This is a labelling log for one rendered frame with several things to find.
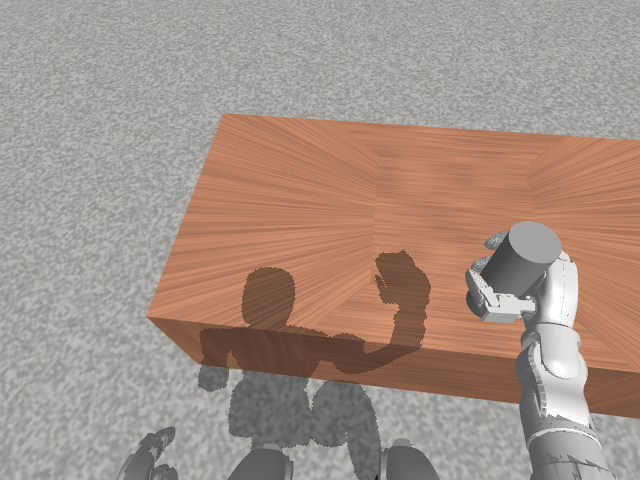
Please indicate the left robot hand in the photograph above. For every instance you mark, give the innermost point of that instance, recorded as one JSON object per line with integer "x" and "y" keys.
{"x": 140, "y": 466}

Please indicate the can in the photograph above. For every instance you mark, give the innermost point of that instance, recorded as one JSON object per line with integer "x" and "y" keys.
{"x": 526, "y": 252}

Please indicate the right robot arm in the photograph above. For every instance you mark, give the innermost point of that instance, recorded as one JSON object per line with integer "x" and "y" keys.
{"x": 559, "y": 432}

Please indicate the right robot hand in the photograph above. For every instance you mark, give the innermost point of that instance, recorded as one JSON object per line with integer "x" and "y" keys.
{"x": 553, "y": 297}

